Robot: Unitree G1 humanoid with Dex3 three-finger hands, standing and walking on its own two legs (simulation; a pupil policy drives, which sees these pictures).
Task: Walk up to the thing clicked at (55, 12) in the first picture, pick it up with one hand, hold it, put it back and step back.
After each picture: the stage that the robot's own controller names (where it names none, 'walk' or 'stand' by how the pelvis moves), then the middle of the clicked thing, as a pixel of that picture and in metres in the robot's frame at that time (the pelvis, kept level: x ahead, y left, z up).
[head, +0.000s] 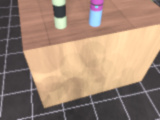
stand; (59, 6) +0.82 +0.14 +0.04
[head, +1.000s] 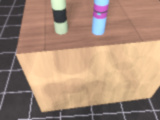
rise first; (59, 10) +0.75 +0.17 +0.06
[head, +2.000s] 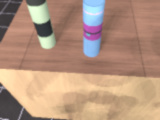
rise first; (42, 22) +0.58 +0.20 +0.06
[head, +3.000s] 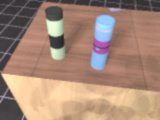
stand; (56, 35) +0.60 +0.14 +0.04
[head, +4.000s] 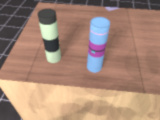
stand; (50, 38) +0.57 +0.16 +0.03
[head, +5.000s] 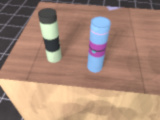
stand; (51, 38) +0.57 +0.16 +0.03
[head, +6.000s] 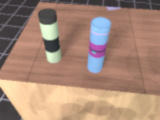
stand; (51, 38) +0.57 +0.16 +0.03
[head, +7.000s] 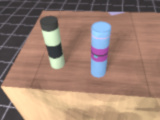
rise first; (53, 44) +0.55 +0.17 +0.04
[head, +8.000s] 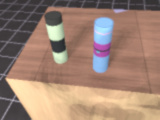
go down; (57, 39) +0.58 +0.16 +0.04
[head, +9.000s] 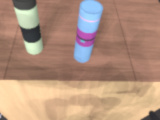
go down; (30, 26) +0.56 +0.15 +0.05
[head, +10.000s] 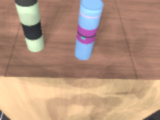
approach; (31, 23) +0.57 +0.16 +0.06
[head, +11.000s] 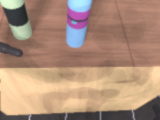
close in; (14, 7) +0.58 +0.18 +0.10
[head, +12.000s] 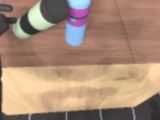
close; (36, 20) +0.51 +0.10 +0.10
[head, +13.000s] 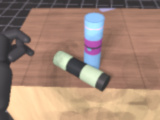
lift; (80, 69) +0.47 +0.02 -0.01
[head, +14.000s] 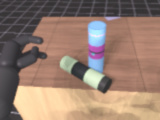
lift; (84, 73) +0.49 +0.02 -0.04
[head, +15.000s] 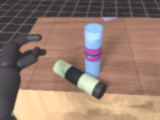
stand; (78, 78) +0.46 +0.04 -0.04
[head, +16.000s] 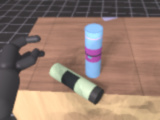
stand; (75, 82) +0.44 +0.05 -0.04
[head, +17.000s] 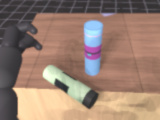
crouch; (69, 85) +0.41 +0.08 -0.05
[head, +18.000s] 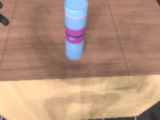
lower; out of the picture -0.08 +0.31 -0.65
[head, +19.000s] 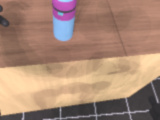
lower; out of the picture -0.17 +0.29 -0.67
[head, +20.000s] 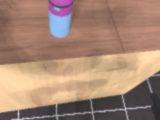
lower; out of the picture -0.23 +0.24 -0.66
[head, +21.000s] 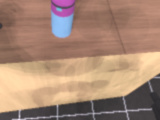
lower; out of the picture -0.28 +0.18 -0.66
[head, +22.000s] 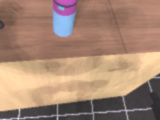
lower; out of the picture -0.35 +0.10 -0.66
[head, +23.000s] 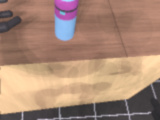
open; out of the picture -0.44 +0.03 -0.67
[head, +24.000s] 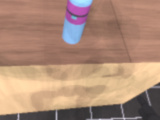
sink last; out of the picture -0.53 -0.09 -0.67
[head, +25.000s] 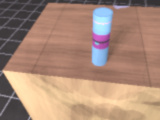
sink last; out of the picture -0.62 -0.11 -0.70
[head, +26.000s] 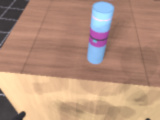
stand; out of the picture -0.74 -0.24 -0.70
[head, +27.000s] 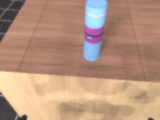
stand; out of the picture -0.83 -0.33 -0.69
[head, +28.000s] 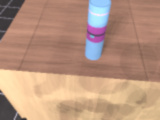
stand; out of the picture -0.93 -0.43 -0.69
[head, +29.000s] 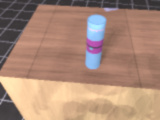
stand; out of the picture -1.02 -0.50 -0.74
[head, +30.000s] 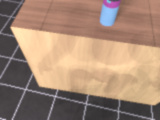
walk; out of the picture -1.02 -0.56 -0.71
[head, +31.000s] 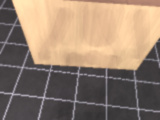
walk; out of the picture -0.73 -0.80 -0.72
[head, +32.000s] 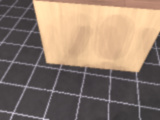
stand; out of the picture -0.69 -0.81 -0.73
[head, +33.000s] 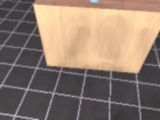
stand; out of the picture -0.78 -0.90 -0.75
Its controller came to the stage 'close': yes
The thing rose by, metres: 0.00
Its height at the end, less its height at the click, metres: -0.78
